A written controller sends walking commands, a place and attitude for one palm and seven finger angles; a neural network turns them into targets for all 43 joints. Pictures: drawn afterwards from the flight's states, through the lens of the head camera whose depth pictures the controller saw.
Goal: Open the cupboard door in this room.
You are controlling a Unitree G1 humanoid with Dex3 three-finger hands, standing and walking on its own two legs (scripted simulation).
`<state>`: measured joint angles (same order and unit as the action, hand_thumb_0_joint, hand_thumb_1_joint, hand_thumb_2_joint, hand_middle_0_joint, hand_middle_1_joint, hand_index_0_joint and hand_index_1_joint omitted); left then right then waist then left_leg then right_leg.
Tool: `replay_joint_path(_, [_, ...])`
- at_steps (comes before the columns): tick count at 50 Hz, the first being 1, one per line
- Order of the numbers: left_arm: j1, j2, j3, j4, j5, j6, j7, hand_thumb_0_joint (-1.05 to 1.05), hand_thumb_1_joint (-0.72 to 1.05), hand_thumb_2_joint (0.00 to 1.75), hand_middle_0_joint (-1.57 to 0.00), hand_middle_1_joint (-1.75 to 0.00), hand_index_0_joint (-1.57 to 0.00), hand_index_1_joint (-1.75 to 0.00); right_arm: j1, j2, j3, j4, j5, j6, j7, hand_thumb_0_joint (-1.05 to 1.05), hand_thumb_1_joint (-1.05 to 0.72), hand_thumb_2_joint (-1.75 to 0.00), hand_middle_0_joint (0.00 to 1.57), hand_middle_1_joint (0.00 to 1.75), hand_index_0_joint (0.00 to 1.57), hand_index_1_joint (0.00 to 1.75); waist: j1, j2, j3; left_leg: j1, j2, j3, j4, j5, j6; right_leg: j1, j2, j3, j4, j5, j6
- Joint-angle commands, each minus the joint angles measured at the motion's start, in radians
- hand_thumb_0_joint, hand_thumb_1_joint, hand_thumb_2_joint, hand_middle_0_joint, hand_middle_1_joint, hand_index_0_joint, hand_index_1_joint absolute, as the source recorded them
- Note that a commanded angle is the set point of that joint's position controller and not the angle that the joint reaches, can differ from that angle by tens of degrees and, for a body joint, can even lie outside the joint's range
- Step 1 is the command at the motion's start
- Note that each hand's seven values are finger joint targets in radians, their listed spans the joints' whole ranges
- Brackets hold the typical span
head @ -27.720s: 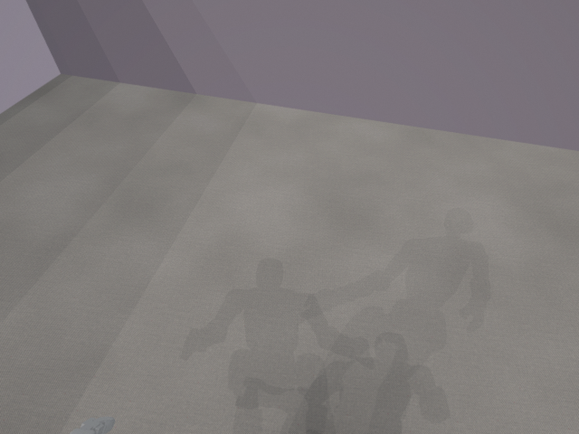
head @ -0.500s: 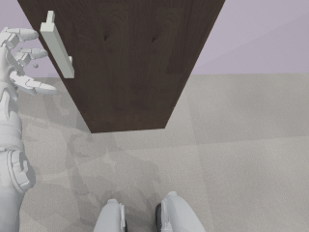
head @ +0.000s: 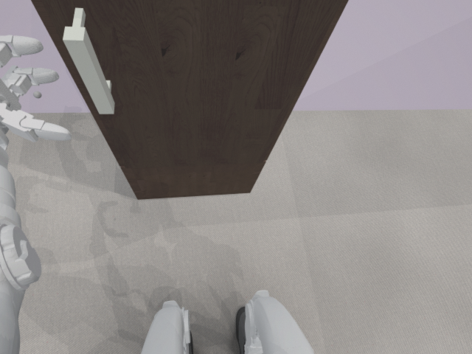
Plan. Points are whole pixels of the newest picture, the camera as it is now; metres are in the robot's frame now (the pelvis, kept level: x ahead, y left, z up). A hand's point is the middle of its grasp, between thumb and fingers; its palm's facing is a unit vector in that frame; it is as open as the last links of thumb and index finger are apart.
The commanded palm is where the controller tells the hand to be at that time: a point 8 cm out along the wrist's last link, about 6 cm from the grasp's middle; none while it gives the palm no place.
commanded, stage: move the hooked fingers beside the handle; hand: left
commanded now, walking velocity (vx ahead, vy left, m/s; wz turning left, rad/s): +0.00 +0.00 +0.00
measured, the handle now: (94, 66) +0.55 +0.20 +0.07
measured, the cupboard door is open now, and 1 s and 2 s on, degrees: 0 0 0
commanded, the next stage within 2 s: slide the fingers in behind the handle in 0.62 s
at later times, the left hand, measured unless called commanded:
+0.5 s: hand (33, 92) +0.50 +0.27 +0.07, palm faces +0.05 -1.00 -0.02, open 14.0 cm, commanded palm +0.48 +0.31 +0.07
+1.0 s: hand (46, 95) +0.50 +0.26 +0.07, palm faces +0.03 -1.00 +0.00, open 14.0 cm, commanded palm +0.49 +0.29 +0.07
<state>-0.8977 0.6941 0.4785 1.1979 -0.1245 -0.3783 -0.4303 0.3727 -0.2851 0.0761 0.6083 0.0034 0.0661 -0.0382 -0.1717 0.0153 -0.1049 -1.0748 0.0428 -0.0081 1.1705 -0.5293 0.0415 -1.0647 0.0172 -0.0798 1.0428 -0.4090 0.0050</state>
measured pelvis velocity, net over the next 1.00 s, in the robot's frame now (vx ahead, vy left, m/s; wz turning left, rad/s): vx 0.00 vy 0.00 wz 0.00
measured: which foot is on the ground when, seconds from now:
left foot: down 0.00-1.00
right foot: down 0.00-1.00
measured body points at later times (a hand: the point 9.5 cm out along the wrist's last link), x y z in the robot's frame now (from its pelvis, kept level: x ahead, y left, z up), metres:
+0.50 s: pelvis +0.01 +0.00 +0.00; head +0.15 +0.04 +0.43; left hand +0.49 +0.33 +0.08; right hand +0.02 -0.27 -0.10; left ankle +0.00 +0.09 -0.65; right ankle +0.04 -0.13 -0.65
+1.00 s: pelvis +0.00 +0.00 +0.00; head +0.15 +0.04 +0.42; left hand +0.49 +0.31 +0.07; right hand +0.03 -0.27 -0.10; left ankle +0.00 +0.09 -0.65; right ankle +0.04 -0.13 -0.65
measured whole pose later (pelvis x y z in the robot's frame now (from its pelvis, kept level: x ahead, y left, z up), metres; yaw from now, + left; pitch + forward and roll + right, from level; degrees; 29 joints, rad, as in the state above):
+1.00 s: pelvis +0.00 +0.00 +0.00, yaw +0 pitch +24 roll -5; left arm -0.87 0.65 0.47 1.15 -0.13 -0.38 -0.41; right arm 0.36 -0.27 0.07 0.61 0.00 0.07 -0.03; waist -0.17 0.01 -0.11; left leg -1.06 0.04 -0.01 1.17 -0.53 0.04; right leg -1.05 0.02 -0.08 1.04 -0.41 0.01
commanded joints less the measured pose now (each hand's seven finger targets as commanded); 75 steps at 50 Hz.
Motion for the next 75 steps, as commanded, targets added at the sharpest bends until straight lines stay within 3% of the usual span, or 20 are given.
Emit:
replay_joint_path(1, [-0.452,0.296,0.036,-0.237,-0.013,-0.072,0.014,0.0,-0.5,0.3,-0.3,-1.2,-0.3,-1.2,0.176,-0.208,-0.08,-0.031,-0.011,-0.014,-0.015,0.0,-0.9,-0.9,0.2,0.3,0.2,0.3,-0.013,0.226,-0.508,0.429,-0.003,-0.089,-0.139,0.438,-0.033,0.148,0.032,0.023,-0.073,0.195,-0.031])
replay_joint_path(4, [-0.439,0.238,0.007,-0.254,-0.02,-0.077,0.019,0.0,-0.5,0.3,-0.3,-1.2,-0.3,-1.2,0.183,-0.201,-0.083,-0.028,-0.015,-0.016,-0.009,0.0,-0.9,-0.9,0.2,0.3,0.2,0.3,-0.019,0.248,-0.532,0.495,0.002,-0.098,-0.134,0.523,-0.044,0.119,0.036,0.011,-0.068,0.216,-0.033])
replay_joint_path(6, [-0.415,0.288,0.045,-0.222,-0.013,-0.064,0.024,0.0,-0.5,0.3,-0.3,-1.2,-0.3,-1.2,0.185,-0.207,-0.083,-0.026,-0.014,-0.008,-0.009,0.0,-0.9,-0.9,0.2,0.3,0.2,0.3,-0.009,0.213,-0.517,0.464,0.004,-0.097,-0.133,0.525,-0.044,0.144,0.035,0.013,-0.069,0.227,-0.03])
replay_joint_path(8, [-0.38,0.25,0.02,-0.23,-0.01,-0.05,0.023,0.0,-0.5,0.3,-0.3,-1.2,-0.3,-1.2,0.182,-0.198,-0.082,-0.039,-0.012,-0.003,-0.003,0.0,-0.9,-0.9,0.2,0.3,0.2,0.3,-0.002,0.22,-0.525,0.467,0.001,-0.087,-0.135,0.544,-0.04,0.163,0.037,0.015,-0.073,0.247,-0.028])
replay_joint_path(10, [-0.366,0.294,0.054,-0.262,-0.008,-0.055,0.028,0.0,-0.5,0.3,-0.3,-1.2,-0.3,-1.2,0.183,-0.2,-0.082,-0.046,-0.012,0.002,-0.002,0.0,-0.9,-0.9,0.2,0.3,0.2,0.3,0.017,0.24,-0.548,0.484,0.004,-0.089,-0.138,0.595,-0.047,0.181,0.037,0.015,-0.068,0.268,-0.03])
replay_joint_path(13, [-0.343,0.261,0.045,-0.285,-0.018,-0.059,0.033,0.0,-0.5,0.3,-0.3,-1.2,-0.3,-1.2,0.179,-0.193,-0.086,-0.055,-0.01,0.005,0.002,0.0,-0.9,-0.9,0.2,0.3,0.2,0.3,0.012,0.2,-0.54,0.469,0.002,-0.077,-0.141,0.572,-0.039,0.212,0.04,0.018,-0.079,0.283,-0.025])
replay_joint_path(17, [-0.343,0.319,0.084,-0.253,-0.016,-0.061,0.032,0.0,-0.5,0.3,-0.3,-1.2,-0.3,-1.2,0.177,-0.198,-0.084,-0.052,-0.009,0.001,-0.003,0.0,-0.9,-0.9,0.2,0.3,0.2,0.3,0.008,0.159,-0.505,0.395,-0.004,-0.064,-0.147,0.5,-0.026,0.261,0.039,0.028,-0.084,0.286,-0.025])
replay_joint_path(24, [-0.364,0.268,0.034,-0.248,-0.029,-0.075,-0.006,0.0,-0.5,0.3,-0.3,-1.2,-0.3,-1.2,0.171,-0.196,-0.083,-0.047,-0.005,-0.002,-0.007,0.0,-0.9,-0.9,0.2,0.3,0.2,0.3,-0.002,0.212,-0.483,0.428,-0.005,-0.065,-0.15,0.484,-0.028,0.216,0.04,0.028,-0.09,0.257,-0.031])
replay_joint_path(27, [-0.352,0.245,0.019,-0.216,-0.037,-0.065,-0.019,0.0,-0.5,0.3,-0.3,-1.2,-0.3,-1.2,0.169,-0.198,-0.083,-0.038,-0.004,-0.003,-0.009,0.0,-0.9,-0.9,0.2,0.3,0.2,0.3,-0.011,0.179,-0.469,0.413,-0.004,-0.068,-0.145,0.468,-0.027,0.202,0.039,0.027,-0.093,0.246,-0.026])
replay_joint_path(35, [-0.365,0.3,0.059,-0.251,-0.027,-0.068,-0.006,0.0,-0.5,0.3,-0.3,-1.2,-0.3,-1.2,0.17,-0.2,-0.084,-0.04,-0.009,-0.002,-0.007,0.0,-0.9,-0.9,0.2,0.3,0.2,0.3,0.008,0.211,-0.516,0.435,-0.002,-0.075,-0.133,0.524,-0.035,0.204,0.037,0.024,-0.075,0.268,-0.029])
replay_joint_path(38, [-0.369,0.277,0.038,-0.243,-0.026,-0.06,0.0,0.0,-0.5,0.3,-0.3,-1.2,-0.3,-1.2,0.163,-0.198,-0.082,-0.043,-0.007,-0.001,-0.008,0.0,-0.9,-0.9,0.2,0.3,0.2,0.3,-0.002,0.191,-0.482,0.402,-0.005,-0.067,-0.139,0.468,-0.027,0.209,0.037,0.027,-0.084,0.249,-0.026])
replay_joint_path(40, [-0.39,0.263,0.031,-0.283,-0.031,-0.071,0.003,0.0,-0.5,0.3,-0.3,-1.2,-0.3,-1.2,0.166,-0.197,-0.084,-0.041,-0.009,-0.005,-0.006,0.0,-0.9,-0.9,0.2,0.3,0.2,0.3,0.003,0.242,-0.528,0.459,-0.002,-0.076,-0.139,0.513,-0.036,0.193,0.037,0.023,-0.079,0.256,-0.03])
replay_joint_path(45, [-0.366,0.256,0.036,-0.253,-0.035,-0.061,0.011,0.0,-0.5,0.3,-0.3,-1.2,-0.3,-1.2,0.163,-0.197,-0.082,-0.042,-0.007,-0.006,-0.004,0.0,-0.9,-0.9,0.2,0.3,0.2,0.3,0.003,0.194,-0.497,0.413,-0.005,-0.068,-0.144,0.471,-0.029,0.213,0.037,0.026,-0.084,0.248,-0.028])
replay_joint_path(52, [-0.389,0.155,-0.027,-0.266,-0.031,-0.068,0.048,0.0,-0.5,0.3,-0.3,-1.2,-0.3,-1.2,0.163,-0.186,-0.086,-0.036,-0.011,-0.012,0.003,0.0,-0.9,-0.9,0.2,0.3,0.2,0.3,-0.01,0.206,-0.49,0.461,-0.002,-0.083,-0.152,0.473,-0.04,0.163,0.038,0.015,-0.088,0.215,-0.03])
replay_joint_path(56, [-0.39,0.212,0.018,-0.255,-0.018,-0.068,0.069,0.0,-0.5,0.3,-0.3,-1.2,-0.3,-1.2,0.175,-0.19,-0.084,-0.034,-0.015,-0.011,0.001,0.0,-0.9,-0.9,0.2,0.3,0.2,0.3,0.001,0.173,-0.506,0.421,-0.006,-0.077,-0.151,0.475,-0.034,0.21,0.034,0.022,-0.081,0.244,-0.029])
replay_joint_path(59, [-0.382,0.168,-0.01,-0.287,-0.017,-0.081,0.079,0.0,-0.5,0.3,-0.3,-1.2,-0.3,-1.2,0.173,-0.18,-0.085,-0.041,-0.017,-0.013,0.008,0.0,-0.9,-0.9,0.2,0.3,0.2,0.3,0.004,0.208,-0.516,0.454,-0.006,-0.075,-0.151,0.509,-0.038,0.205,0.037,0.022,-0.079,0.254,-0.032])
replay_joint_path(64, [-0.386,0.149,-0.012,-0.257,-0.017,-0.078,0.099,0.0,-0.5,0.3,-0.3,-1.2,-0.3,-1.2,0.173,-0.181,-0.087,-0.038,-0.015,-0.01,0.009,0.0,-0.9,-0.9,0.2,0.3,0.2,0.3,-0.007,0.159,-0.475,0.409,-0.007,-0.07,-0.156,0.444,-0.031,0.209,0.037,0.022,-0.085,0.231,-0.03])
replay_joint_path(69, [-0.373,0.093,-0.054,-0.297,-0.013,-0.091,0.106,0.0,-0.5,0.3,-0.3,-1.2,-0.3,-1.2,0.178,-0.177,-0.094,-0.032,-0.018,-0.011,0.016,0.0,-0.9,-0.9,0.2,0.3,0.2,0.3,-0.004,0.187,-0.522,0.477,-0.005,-0.075,-0.155,0.517,-0.039,0.204,0.038,0.019,-0.086,0.26,-0.033])
replay_joint_path(73, [-0.37,0.06,-0.064,-0.258,-0.022,-0.08,0.119,0.0,-0.5,0.3,-0.3,-1.2,-0.3,-1.2,0.168,-0.174,-0.096,-0.024,-0.014,-0.007,0.016,0.0,-0.9,-0.9,0.2,0.3,0.2,0.3,-0.01,0.15,-0.458,0.431,-0.008,-0.071,-0.165,0.455,-0.037,0.202,0.037,0.017,-0.098,0.234,-0.029])
replay_joint_path(75, [-0.402,0.058,-0.067,-0.287,-0.014,-0.091,0.133,0.0,-0.5,0.3,-0.3,-1.2,-0.3,-1.2,0.168,-0.171,-0.096,-0.026,-0.017,-0.011,0.016,0.0,-0.9,-0.9,0.2,0.3,0.2,0.3,-0.004,0.177,-0.495,0.451,-0.011,-0.071,-0.163,0.462,-0.036,0.206,0.035,0.022,-0.093,0.238,-0.031])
